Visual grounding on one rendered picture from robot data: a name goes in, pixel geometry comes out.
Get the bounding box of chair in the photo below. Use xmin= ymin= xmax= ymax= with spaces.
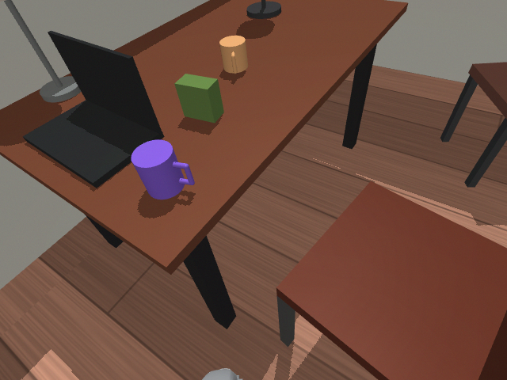
xmin=440 ymin=62 xmax=507 ymax=188
xmin=276 ymin=181 xmax=507 ymax=380

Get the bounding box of table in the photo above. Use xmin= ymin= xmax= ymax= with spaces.
xmin=0 ymin=0 xmax=408 ymax=329

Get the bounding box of desk lamp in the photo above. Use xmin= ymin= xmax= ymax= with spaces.
xmin=0 ymin=0 xmax=81 ymax=103
xmin=246 ymin=0 xmax=281 ymax=19

